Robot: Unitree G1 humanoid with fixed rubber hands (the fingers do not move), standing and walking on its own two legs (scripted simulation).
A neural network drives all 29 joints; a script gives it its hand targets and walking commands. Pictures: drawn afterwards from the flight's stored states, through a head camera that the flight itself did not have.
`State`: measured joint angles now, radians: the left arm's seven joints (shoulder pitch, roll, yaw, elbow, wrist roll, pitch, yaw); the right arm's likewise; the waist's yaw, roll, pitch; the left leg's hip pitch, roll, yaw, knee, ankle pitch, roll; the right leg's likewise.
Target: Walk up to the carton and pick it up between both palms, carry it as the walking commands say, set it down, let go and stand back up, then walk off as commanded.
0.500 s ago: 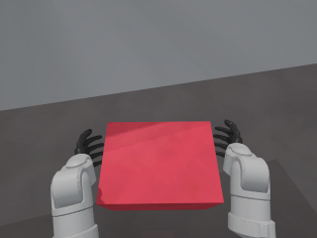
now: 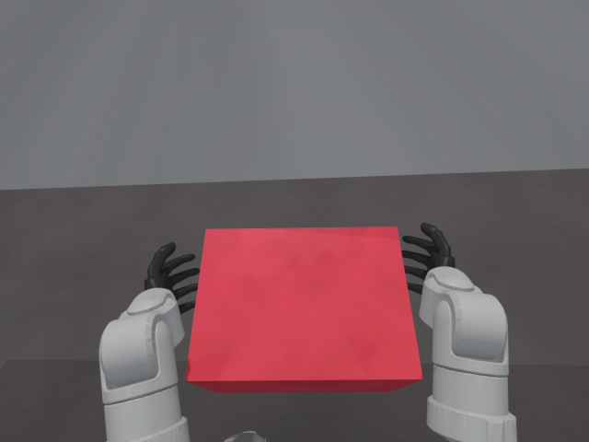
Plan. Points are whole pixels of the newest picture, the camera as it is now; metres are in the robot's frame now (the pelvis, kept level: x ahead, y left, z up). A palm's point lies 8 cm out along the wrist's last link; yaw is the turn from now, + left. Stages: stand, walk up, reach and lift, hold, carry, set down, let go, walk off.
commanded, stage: carry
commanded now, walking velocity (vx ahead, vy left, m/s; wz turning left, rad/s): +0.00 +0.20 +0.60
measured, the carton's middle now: (302, 313) +0.30 -0.01 -0.01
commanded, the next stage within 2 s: none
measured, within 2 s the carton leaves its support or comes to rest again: neither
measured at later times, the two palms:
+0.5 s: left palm out of the picture +0.19 +0.39 +0.07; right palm (247, 294) +0.30 +0.06 +0.06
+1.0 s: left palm out of the picture +0.04 +0.61 +0.03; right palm (45, 362) +0.24 +0.32 +0.05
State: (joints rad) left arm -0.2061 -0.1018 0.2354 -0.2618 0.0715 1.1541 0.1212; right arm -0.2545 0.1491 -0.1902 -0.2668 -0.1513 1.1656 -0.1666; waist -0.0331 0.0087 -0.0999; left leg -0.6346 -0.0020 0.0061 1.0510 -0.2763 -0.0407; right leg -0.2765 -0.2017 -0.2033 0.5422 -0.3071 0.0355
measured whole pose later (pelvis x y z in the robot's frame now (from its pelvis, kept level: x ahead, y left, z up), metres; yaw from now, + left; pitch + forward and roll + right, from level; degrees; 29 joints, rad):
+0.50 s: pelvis -0.02 +0.15 -0.02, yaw +17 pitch +4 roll +2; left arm -0.19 -0.12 0.20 -0.32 0.05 1.16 0.17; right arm -0.23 0.15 -0.21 -0.31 -0.16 1.15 -0.12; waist 0.00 0.01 -0.05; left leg -0.45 -0.17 0.02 0.46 -0.09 0.10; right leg -0.39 -0.06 -0.13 0.68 -0.43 0.01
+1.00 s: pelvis -0.09 +0.29 -0.02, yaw +35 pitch +3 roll +1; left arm -0.25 -0.01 0.21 -0.22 0.04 1.19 0.13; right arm -0.27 0.15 -0.16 -0.20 -0.14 1.14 -0.21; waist 0.00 -0.08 0.00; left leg -0.49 -0.01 0.08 0.63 -0.20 0.04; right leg -0.55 -0.20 -0.10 1.18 -0.63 0.12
